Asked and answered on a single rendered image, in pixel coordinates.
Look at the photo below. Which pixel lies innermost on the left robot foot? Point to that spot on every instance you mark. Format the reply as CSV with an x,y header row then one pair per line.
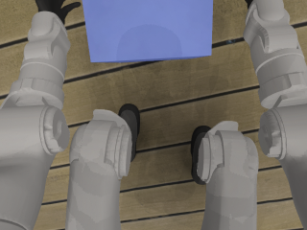
x,y
130,113

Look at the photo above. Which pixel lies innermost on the robot left hand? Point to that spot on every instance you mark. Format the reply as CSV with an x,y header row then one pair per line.
x,y
55,7

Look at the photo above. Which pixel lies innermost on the carton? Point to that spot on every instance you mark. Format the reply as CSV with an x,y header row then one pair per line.
x,y
120,31

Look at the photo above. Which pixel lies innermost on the robot left thigh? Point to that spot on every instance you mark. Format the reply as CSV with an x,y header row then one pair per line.
x,y
94,189

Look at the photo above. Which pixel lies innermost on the right robot upper arm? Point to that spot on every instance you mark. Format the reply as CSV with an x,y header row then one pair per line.
x,y
283,135

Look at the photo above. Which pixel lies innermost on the left robot upper arm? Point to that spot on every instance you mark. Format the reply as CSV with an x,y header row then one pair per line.
x,y
30,138

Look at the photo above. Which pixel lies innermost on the left robot forearm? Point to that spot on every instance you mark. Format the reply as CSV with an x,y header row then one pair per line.
x,y
42,72

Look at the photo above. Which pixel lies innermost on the right robot forearm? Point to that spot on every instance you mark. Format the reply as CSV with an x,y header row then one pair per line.
x,y
277,58

